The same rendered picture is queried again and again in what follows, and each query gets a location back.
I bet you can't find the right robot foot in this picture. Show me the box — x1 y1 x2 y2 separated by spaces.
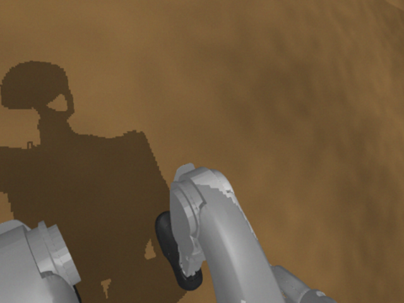
155 211 203 291

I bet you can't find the right robot hand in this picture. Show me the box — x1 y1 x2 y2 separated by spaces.
270 265 311 303

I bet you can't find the right robot arm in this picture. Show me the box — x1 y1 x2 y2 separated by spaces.
300 289 337 303

